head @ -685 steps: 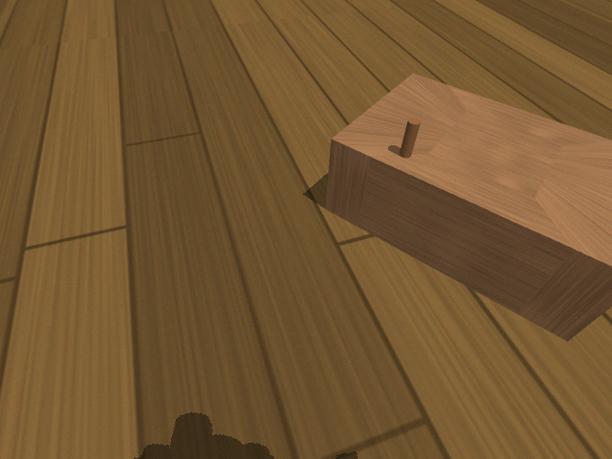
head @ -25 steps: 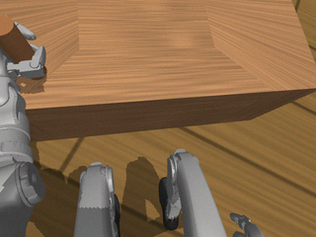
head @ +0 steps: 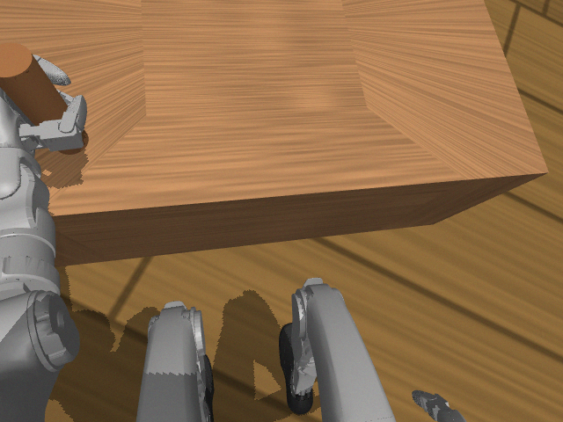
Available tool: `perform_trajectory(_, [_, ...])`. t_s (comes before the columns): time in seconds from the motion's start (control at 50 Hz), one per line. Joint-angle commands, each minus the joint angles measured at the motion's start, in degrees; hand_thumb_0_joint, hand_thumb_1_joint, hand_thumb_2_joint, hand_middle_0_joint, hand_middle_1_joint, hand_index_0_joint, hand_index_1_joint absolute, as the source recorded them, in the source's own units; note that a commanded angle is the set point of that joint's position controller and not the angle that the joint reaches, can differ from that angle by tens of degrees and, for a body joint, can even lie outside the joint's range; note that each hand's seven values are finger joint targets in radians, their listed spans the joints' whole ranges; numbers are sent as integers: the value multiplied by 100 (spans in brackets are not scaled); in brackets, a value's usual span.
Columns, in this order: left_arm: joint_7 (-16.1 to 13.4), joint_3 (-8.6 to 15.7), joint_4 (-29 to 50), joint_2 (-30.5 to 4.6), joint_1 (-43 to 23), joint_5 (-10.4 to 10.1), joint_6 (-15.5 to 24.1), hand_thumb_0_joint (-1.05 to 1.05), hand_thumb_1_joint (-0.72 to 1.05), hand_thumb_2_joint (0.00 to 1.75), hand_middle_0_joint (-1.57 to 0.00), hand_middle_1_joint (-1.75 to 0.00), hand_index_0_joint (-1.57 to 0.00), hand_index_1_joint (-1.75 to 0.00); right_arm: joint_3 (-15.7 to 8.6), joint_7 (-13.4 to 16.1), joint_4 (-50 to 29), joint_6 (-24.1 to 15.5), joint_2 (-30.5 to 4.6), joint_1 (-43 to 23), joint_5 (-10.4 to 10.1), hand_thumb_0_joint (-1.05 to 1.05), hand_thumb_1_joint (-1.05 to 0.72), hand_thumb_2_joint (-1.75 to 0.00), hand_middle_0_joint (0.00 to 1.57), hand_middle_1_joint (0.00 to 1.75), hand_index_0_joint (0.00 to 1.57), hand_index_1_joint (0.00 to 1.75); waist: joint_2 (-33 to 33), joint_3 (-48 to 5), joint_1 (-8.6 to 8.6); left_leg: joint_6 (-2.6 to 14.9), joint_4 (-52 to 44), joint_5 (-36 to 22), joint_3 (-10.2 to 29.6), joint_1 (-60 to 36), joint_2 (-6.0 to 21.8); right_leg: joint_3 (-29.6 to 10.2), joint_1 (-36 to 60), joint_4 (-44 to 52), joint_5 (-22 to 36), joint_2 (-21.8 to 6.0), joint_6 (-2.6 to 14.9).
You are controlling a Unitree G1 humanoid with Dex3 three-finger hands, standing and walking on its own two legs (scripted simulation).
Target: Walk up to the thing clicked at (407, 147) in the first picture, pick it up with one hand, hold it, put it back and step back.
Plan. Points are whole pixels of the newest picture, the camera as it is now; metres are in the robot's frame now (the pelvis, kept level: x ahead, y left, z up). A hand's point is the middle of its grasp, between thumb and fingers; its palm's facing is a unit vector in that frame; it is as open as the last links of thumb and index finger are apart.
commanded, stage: settle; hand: left
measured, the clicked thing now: (44, 107) +0.52 +0.23 +0.01
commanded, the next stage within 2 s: lift in 0.24 s
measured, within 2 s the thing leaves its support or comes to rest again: neither
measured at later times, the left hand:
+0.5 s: hand (48, 96) +0.52 +0.22 +0.03, palm faces +0.15 -0.99 -0.04, open 6.1 cm
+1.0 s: hand (7, 92) +0.46 +0.20 +0.12, palm faces +0.16 -0.99 -0.04, open 6.1 cm
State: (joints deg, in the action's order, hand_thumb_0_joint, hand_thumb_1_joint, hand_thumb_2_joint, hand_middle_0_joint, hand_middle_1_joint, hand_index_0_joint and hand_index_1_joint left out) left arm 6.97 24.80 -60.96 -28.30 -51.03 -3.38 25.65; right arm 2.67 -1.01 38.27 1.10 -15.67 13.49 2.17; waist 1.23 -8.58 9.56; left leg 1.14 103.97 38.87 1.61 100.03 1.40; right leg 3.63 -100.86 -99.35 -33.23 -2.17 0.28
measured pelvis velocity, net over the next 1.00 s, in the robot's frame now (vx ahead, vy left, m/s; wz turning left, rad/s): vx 0.02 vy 0.00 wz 0.01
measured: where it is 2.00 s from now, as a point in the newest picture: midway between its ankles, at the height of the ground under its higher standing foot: (250, 399)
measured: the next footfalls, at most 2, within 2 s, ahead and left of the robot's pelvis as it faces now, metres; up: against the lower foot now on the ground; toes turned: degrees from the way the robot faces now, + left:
none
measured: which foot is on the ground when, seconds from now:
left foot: down 0.00-1.00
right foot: down 0.00-1.00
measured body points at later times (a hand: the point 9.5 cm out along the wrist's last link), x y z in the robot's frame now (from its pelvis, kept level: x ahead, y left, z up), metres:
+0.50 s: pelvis +0.01 +0.00 +0.03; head +0.21 +0.03 +0.43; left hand +0.51 +0.27 +0.03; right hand +0.06 -0.27 -0.10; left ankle +0.05 +0.11 -0.48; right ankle +0.09 -0.12 -0.48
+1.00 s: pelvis +0.02 +0.00 +0.10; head +0.16 +0.02 +0.53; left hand +0.45 +0.26 +0.13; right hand +0.11 -0.26 -0.02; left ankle +0.05 +0.11 -0.48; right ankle +0.09 -0.12 -0.48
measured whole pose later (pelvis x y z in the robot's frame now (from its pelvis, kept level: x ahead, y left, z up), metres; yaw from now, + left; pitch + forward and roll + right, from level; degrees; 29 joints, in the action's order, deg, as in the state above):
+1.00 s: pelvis +0.02 +0.00 +0.10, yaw +1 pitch +25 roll -3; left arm 3.8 17.6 -45.3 -17.8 -31.3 -6.6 24.2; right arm 0.3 -0.2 39.8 0.0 -13.9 13.3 0.2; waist 1.6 -8.6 5.1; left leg 0.9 83.3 35.2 1.4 73.5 1.9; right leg 3.9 -74.0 -78.6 -29.8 -1.0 0.0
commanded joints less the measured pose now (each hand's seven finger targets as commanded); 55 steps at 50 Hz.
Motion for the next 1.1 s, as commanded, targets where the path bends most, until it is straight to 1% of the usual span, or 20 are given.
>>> perform_trajectory(0.0, [-69, 213, 1655, -1685, -2759, -132, 562, 0, 51, 148, -147, -161, -149, -161, -391, 103, -184, -52, -1089, 1059, 5, 0, -88, -90, 20, 30, 20, 30, 1177, -4230, -66, 14, -1550, -1594, 237, -2965, -80, -219, 2436, 1215, 1199, 145, 259])
perform_trajectory(0.06, [-37, 117, 1306, -1470, -2569, -143, 551, 0, 51, 147, -145, -161, -148, -160, -377, 100, -153, -70, -1082, 1051, 3, 0, -89, -90, 20, 30, 20, 30, 1007, -4007, 59, 19, -1554, -1701, 286, -2905, -71, -155, 2419, 1254, 1294, 159, 256])
perform_trajectory(0.12, [-72, 299, 1446, -1669, -2678, -161, 597, 0, 52, 149, -145, -161, -148, -160, -373, 109, -90, -75, -1045, 1099, 7, 0, -89, -90, 20, 30, 20, 30, 838, -3914, -11, 56, -1559, -1743, 202, -2723, -91, -193, 2699, 1350, 1404, 169, 243])
perform_trajectory(0.18, [-35, 106, 1156, -1363, -2546, -161, 596, 0, 52, 148, -146, -161, -148, -160, -360, 87, -99, -99, -1005, 1082, 18, 0, -89, -90, 20, 30, 20, 30, 716, -3699, 101, 83, -1546, -1710, 159, -2571, -97, -215, 2758, 1440, 1437, 184, 225])
perform_trajectory(0.2, [-44, 250, 1017, -1527, -2426, -136, 593, 0, 51, 148, -144, -160, -147, -159, -372, 88, -123, -98, -1047, 1050, 9, 0, -89, -89, 20, 30, 20, 30, 721, -3665, 20, 74, -1582, -1719, 170, -2569, -99, -209, 2706, 1421, 1425, 173, 240])
perform_trajectory(0.24, [-37, 205, 1181, -1548, -2501, -99, 643, 0, 51, 146, -144, -159, -147, -157, -379, 68, -130, -102, -1029, 1061, 28, 0, -89, -89, 20, 30, 20, 30, 844, -3852, 0, 57, -1581, -1885, 170, -2713, -96, -212, 2777, 1380, 1550, 179, 256])
perform_trajectory(0.28, [-1, 103, 926, -1297, -2334, -111, 636, 0, 51, 146, -143, -158, -146, -157, -353, 46, -180, -90, -1031, 1058, 26, 0, -89, -89, 20, 30, 20, 30, 867, -3849, 18, 35, -1614, -2157, 220, -2881, -86, -168, 2679, 1344, 1704, 175, 281])
perform_trajectory(0.38, [7, 236, 1443, -1655, -2556, -89, 688, 0, 53, 138, -144, -155, -148, -153, -407, 42, -207, -71, -1085, 1116, 35, 0, -91, -90, 20, 30, 20, 30, 1183, -4202, -103, -25, -1784, -2256, 296, -3410, -72, -136, 2705, 1399, 1621, 179, 311])
perform_trajectory(0.44, [27, 148, 1422, -1363, -2327, -181, 657, 0, 50, 139, -145, -156, -148, -154, -404, 46, -221, -85, -1019, 1080, 23, 0, -91, -90, 20, 30, 20, 30, 940, -4278, -61, 18, -1810, -2065, 231, -3242, -89, -182, 3046, 1539, 1630, 184, 271])
perform_trajectory(0.48, [10, 131, 1936, -1456, -2500, -221, 673, 0, 50, 138, -145, -155, -148, -153, -426, 61, -246, -89, -1028, 1059, 12, 0, -91, -90, 20, 30, 20, 30, 1199, -4377, -133, -24, -1977, -1994, 261, -3543, -87, -169, 3036, 1588, 1479, 181, 285])
perform_trajectory(0.64, [-131, -123, 2109, -948, -1681, -274, 493, 0, 53, 141, -142, -155, -145, -154, -482, 115, -187, -134, -995, 952, -66, 0, -90, -90, 20, 30, 20, 30, 1017, -3911, -204, -58, -2441, -2093, 389, -4059, -28, -94, 3164, 1986, 1520, 204, 282])
perform_trajectory(0.72, [-208, -35, 2673, -1068, -1674, -300, 539, 0, 56, 142, -143, -157, -147, -155, -500, 141, -137, -160, -902, 932, -91, 0, -90, -90, 20, 30, 20, 30, 897, -3799, -303, -37, -2625, -1992, 298, -4086, -57, -128, 3698, 2267, 1546, 205, 255])
perform_trajectory(0.76, [-184, -312, 2196, -439, -1034, -371, 463, 0, 57, 142, -143, -157, -147, -154, -489, 129, -151, -177, -861, 851, -107, 0, -90, -90, 20, 30, 20, 30, 715, -3433, -263, -49, -2775, -2068, 332, -4176, -42, -95, 3678, 2389, 1591, 220, 259])
perform_trajectory(0.8, [-240, -268, 2674, -551, -1058, -374, 495, 0, 55, 143, -142, -157, -145, -155, -537, 140, -170, -212, -862, 817, -119, 0, -90, -90, 20, 30, 20, 30, 756, -3497, -339, -55, -2889, -2081, 313, -4338, -41, -95, 3897, 2515, 1609, 226, 249])
perform_trajectory(0.82, [-255, -280, 2358, -432, -568, -368, 432, 0, 55, 143, -142, -157, -145, -155, -555, 143, -209, -201, -866, 778, -139, 0, -90, -90, 20, 30, 20, 30, 596, -3385, -376, -37, -2955, -2077, 286, -4334, -49, -112, 4035, 2646, 1648, 227, 237])
perform_trajectory(0.88, [-298, -517, 2902, -204, -472, -397, 437, 0, 53, 143, -143, -157, -146, -155, -555, 149, -224, -236, -786, 691, -162, 0, -90, -90, 20, 30, 20, 30, 561, -3293, -370, -35, -3151, -2055, 212, -4422, -71, -131, 4451, 2876, 1734, 234, 221])
perform_trajectory(0.9, [-341, -361, 3000, -318, -333, -423, 424, 0, 53, 143, -143, -157, -146, -155, -596, 162, -247, -240, -821, 654, -186, 0, -90, -90, 20, 30, 20, 30, 545, -3246, -478, -35, -3221, -2025, 183, -4556, -79, -157, 4525, 2979, 1698, 233, 219])
perform_trajectory(1.0, [-458, -676, 3368, 153, 436, -514, 324, 0, 50, 144, -143, -157, -145, -156, -613, 198, -288, -292, -772, 520, -250, 0, -90, -90, 20, 30, 20, 30, 380, -2920, -508, -49, -3633, -2174, 187, -4955, -63, -152, 4983, 3351, 1892, 243, 187])
perform_trajectory(1.04, [-534, -642, 4127, -20, 281, -512, 370, 0, 50, 143, -142, -156, -145, -155, -606, 208, -323, -303, -739, 508, -251, 0, -90, -90, 20, 30, 20, 30, 566, -2957, -582, -78, -3784, -2312, 174, -5237, -75, -141, 5160, 3472, 1954, 256, 190])
perform_trajectory(1.08, [-548, -934, 3917, 335, 717, -500, 321, 0, 49, 143, -142, -156, -144, -155, -576, 226, -315, -310, -677, 453, -256, 0, -90, -90, 20, 30, 20, 30, 395, -2573, -489, -67, -3935, -2250, 169, -5234, -74, -139, 5254, 3643, 1967, 258, 172])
